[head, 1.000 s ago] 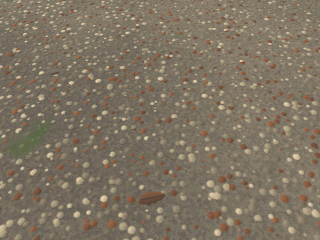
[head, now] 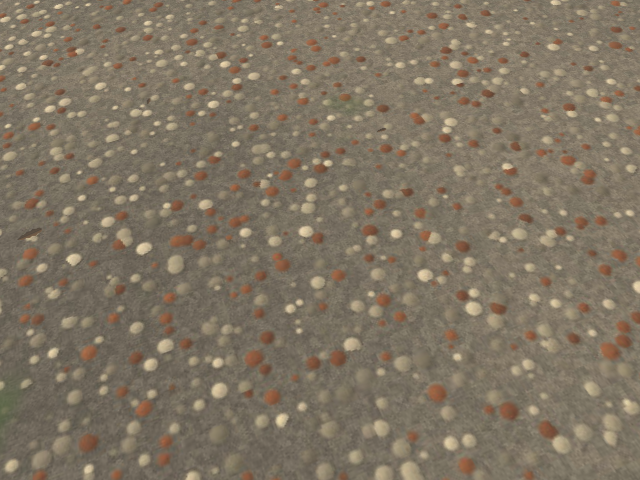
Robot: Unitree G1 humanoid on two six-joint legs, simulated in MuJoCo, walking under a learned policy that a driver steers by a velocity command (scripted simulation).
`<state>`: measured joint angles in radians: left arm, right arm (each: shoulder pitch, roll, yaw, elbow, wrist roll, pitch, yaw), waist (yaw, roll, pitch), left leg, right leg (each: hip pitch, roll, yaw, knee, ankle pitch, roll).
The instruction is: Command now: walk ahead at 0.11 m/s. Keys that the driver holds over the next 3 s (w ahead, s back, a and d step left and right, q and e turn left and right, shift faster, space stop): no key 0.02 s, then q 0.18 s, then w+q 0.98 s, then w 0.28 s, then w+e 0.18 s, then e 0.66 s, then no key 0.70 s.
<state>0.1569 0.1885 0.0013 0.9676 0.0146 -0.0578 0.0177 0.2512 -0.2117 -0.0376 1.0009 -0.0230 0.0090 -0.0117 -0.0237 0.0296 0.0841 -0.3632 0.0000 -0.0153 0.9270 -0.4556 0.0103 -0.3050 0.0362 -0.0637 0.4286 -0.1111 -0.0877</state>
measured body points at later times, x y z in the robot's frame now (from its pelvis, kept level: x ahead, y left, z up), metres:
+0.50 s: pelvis +0.05 +0.01 +0.01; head +0.06 +0.01 +0.46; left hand +0.13 +0.29 -0.11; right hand +0.09 -0.26 -0.14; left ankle +0.00 +0.12 -0.74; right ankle +0.09 -0.11 -0.72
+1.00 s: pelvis +0.23 +0.07 -0.02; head +0.27 +0.10 +0.43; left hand +0.06 +0.26 -0.16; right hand +0.53 -0.01 -0.12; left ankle +0.30 +0.19 -0.73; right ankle +0.11 -0.10 -0.73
